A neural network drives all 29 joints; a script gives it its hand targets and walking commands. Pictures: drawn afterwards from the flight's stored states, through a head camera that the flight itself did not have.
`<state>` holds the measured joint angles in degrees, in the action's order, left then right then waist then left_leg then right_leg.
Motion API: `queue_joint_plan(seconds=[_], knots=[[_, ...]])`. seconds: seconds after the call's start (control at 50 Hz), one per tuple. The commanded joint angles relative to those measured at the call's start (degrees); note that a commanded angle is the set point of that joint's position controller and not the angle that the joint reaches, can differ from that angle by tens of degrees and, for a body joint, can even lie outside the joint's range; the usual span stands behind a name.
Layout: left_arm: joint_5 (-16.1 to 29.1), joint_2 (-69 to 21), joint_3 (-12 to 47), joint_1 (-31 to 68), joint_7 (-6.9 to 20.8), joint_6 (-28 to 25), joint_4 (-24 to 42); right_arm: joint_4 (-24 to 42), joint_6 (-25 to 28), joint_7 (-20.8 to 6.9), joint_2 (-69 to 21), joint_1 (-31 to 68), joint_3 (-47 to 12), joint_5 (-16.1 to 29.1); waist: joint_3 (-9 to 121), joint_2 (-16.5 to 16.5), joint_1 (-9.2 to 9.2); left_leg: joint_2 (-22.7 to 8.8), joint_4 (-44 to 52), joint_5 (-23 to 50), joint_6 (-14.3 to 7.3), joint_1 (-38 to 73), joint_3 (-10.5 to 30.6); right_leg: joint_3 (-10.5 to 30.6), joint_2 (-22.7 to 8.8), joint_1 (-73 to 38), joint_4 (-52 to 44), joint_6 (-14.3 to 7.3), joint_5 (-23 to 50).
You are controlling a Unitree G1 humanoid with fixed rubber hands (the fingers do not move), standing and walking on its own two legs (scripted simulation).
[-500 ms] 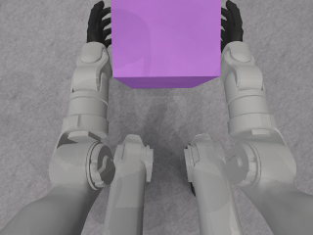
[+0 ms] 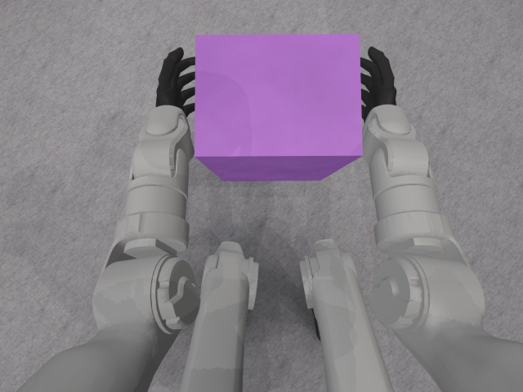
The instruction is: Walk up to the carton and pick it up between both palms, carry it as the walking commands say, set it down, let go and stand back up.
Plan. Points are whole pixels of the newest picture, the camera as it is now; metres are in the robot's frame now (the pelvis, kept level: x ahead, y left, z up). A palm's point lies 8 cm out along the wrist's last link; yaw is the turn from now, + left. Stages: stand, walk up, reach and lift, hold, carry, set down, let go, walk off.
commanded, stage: reach and lift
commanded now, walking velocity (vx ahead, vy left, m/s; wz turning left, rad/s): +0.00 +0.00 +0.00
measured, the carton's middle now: (274, 126) +0.50 +0.00 -0.14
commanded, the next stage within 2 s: none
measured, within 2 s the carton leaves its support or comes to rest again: neither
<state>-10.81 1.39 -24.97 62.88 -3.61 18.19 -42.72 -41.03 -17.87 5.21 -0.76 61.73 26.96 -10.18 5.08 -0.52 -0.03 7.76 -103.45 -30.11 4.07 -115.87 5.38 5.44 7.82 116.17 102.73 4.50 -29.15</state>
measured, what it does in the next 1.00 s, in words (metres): rises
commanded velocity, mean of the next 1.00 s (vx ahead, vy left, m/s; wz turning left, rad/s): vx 0.00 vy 0.00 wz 0.00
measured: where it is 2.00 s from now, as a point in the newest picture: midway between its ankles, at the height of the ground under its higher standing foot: (274, 319)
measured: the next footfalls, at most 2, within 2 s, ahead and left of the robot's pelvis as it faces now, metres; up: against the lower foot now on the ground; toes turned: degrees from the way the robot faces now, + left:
none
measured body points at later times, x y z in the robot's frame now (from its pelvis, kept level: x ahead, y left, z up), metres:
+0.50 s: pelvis +0.01 +0.00 +0.06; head +0.26 +0.01 +0.44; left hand +0.50 +0.14 -0.01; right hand +0.49 -0.14 -0.01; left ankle +0.11 +0.13 -0.45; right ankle +0.11 -0.13 -0.45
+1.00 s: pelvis +0.03 +0.00 +0.12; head +0.23 +0.00 +0.53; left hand +0.48 +0.14 +0.06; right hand +0.47 -0.14 +0.06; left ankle +0.11 +0.13 -0.45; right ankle +0.11 -0.13 -0.45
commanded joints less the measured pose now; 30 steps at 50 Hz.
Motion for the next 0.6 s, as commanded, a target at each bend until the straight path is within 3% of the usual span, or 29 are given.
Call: queue_joint_plan(seconds=[0.0,0.58], knots=[[6.20,-60.26,27.63,35.16,12.30,-0.79,-0.73,-0.94,0.48,-12.09,-58.78,37.36,-28.73,5.82,60.34,0.97,0.25,2.97,11.60,11.60,-1.41,32.73,-9.50,-9.72,3.29,-34.70,-10.36,-1.94,11.92],[6.39,-64.85,30.91,24.06,11.35,-1.92,0.64,-0.01,1.33,-11.96,-63.08,25.75,-31.93,4.99,55.68,1.65,-0.26,3.10,22.74,14.46,-0.88,46.47,-7.40,-7.94,3.38,-46.22,-22.37,-2.37,13.65]])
